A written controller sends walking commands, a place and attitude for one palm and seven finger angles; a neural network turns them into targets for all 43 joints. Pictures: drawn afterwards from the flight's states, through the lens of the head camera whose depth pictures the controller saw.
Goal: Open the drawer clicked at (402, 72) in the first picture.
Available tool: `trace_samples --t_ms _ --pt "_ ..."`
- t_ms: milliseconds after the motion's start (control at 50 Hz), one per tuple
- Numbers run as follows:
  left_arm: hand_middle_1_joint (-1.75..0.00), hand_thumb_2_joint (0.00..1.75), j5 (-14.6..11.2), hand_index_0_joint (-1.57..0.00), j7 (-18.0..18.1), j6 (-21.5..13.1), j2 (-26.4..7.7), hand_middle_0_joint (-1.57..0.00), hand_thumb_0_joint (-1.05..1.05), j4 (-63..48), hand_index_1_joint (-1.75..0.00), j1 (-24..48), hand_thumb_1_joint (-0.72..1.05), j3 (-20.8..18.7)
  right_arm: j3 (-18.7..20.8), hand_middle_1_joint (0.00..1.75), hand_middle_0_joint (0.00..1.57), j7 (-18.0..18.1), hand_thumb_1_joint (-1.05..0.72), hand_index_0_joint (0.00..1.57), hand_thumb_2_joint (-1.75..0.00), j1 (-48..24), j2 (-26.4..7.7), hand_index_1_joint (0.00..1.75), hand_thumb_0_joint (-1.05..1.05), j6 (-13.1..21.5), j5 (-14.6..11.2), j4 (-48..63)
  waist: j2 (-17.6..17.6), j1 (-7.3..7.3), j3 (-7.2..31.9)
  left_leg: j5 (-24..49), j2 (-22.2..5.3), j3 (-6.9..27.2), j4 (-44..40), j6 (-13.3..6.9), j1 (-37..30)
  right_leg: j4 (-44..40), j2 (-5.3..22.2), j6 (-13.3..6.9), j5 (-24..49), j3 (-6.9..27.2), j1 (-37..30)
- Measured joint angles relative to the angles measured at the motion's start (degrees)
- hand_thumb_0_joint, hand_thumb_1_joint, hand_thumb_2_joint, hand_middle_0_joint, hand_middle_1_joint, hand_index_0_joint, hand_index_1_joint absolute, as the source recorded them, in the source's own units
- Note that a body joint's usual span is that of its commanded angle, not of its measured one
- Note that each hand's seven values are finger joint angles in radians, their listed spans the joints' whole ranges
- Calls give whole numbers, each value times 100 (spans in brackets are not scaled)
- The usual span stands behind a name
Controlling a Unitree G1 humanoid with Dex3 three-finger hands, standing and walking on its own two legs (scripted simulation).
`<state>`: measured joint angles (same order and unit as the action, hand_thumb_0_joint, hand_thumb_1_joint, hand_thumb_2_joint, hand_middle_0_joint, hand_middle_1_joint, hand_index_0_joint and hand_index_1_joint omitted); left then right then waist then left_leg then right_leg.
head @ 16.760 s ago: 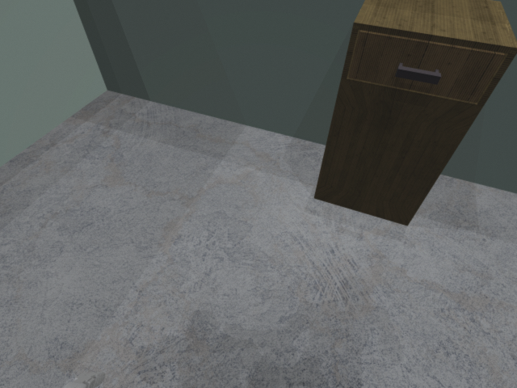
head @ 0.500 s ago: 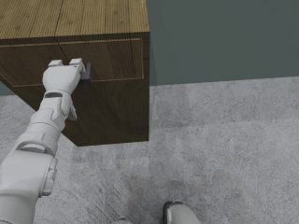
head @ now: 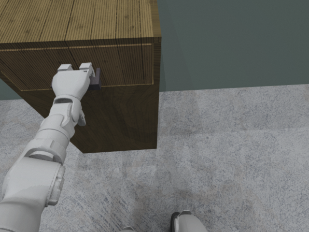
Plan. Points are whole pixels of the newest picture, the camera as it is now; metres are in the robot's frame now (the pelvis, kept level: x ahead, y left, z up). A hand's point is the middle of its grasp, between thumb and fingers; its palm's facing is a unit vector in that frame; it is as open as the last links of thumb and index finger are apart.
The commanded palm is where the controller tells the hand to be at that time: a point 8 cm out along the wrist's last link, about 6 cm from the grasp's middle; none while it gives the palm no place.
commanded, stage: close the thumb around the handle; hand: left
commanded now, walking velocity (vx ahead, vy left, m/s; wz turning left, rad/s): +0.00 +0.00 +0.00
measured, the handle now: (77, 78) +0.53 +0.20 +0.03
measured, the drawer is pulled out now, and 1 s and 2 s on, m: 0.00 0.02 0.13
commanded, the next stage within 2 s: pull the drawer open in 0.64 s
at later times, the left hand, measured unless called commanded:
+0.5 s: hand (78, 96) +0.48 +0.20 +0.01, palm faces -0.06 -0.02 -1.00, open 6.4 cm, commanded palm +0.46 +0.20 +0.07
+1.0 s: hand (77, 102) +0.46 +0.20 +0.01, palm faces -0.05 -0.02 -1.00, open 5.9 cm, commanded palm +0.42 +0.19 +0.07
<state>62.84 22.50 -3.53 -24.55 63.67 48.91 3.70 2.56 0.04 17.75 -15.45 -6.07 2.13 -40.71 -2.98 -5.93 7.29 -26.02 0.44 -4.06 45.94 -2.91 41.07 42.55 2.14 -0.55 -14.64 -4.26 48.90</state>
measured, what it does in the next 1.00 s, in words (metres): stands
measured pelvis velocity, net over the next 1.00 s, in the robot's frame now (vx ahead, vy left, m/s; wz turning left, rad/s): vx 0.01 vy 0.00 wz -0.01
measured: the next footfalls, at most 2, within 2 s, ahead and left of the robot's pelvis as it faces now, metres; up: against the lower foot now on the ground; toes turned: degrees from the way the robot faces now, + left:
none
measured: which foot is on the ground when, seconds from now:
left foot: down 0.00-1.00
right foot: down 0.00-1.00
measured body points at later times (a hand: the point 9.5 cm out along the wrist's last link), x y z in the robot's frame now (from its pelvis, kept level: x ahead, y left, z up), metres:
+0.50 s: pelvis +0.00 -0.01 +0.00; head +0.11 -0.02 +0.44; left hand +0.48 +0.20 +0.07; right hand +0.02 -0.28 -0.14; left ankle -0.05 +0.08 -0.70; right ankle +0.05 -0.12 -0.70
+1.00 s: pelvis +0.01 +0.00 +0.01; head +0.11 -0.02 +0.45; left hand +0.46 +0.20 +0.06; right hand +0.03 -0.27 -0.14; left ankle -0.05 +0.08 -0.70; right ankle +0.05 -0.12 -0.70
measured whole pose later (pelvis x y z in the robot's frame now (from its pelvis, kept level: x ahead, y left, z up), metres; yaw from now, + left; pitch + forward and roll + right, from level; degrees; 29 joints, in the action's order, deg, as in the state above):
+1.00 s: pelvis +0.01 +0.00 +0.01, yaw -1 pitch +20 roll -1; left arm 62.1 22.7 -3.1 -22.6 55.1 39.4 3.5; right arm 4.1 -0.9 18.6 -14.8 -7.1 2.1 -41.5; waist -3.8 -3.5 7.8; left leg -25.6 0.1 -4.2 42.9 -2.4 36.8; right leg 40.4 1.4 -0.8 -14.6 -3.9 45.2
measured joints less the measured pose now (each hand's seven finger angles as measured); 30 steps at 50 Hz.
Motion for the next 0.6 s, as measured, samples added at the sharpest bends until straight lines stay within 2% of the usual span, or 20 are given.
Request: trace_samples --t_ms 80,180,520,600 --pt "-121 34 -11 -33 -21 32 5 -33 0 -32 -122 -33 -41 -1 30 30 20 -9 -91 20 -90 12 -12 30 0 -6 12 -4 -9 1 13 -6 -7 6 11 10 10 7 -6 -4 -6 -5 7" --pt "-123 41 -34 -34 -49 18 -3 -34 0 -122 -123 -111 -24 -49 45 30 20 -16 -91 20 -90 46 -1 30 0 -22 20 -25 -18 5 11 -9 -22 2 -8 19 -23 -10 -25 -13 -6 -1 -20" --pt "-132 78 -38 -40 -46 -72 -82 -39 0 -191 -132 -263 62 -113 32 30 20 -1 -91 20 -90 18 1 30 0 -17 -8 -62 -19 37 -18 38 -36 -31 -123 40 -146 -76 -53 -38 25 35 -105" --pt "-133 79 -4 -40 -16 -76 -85 -37 0 -206 -133 -284 65 -136 36 30 20 5 -91 20 -90 -8 -14 30 0 -5 3 -60 -7 35 -12 35 -37 -36 -111 41 -129 -61 -55 -39 23 42 -84"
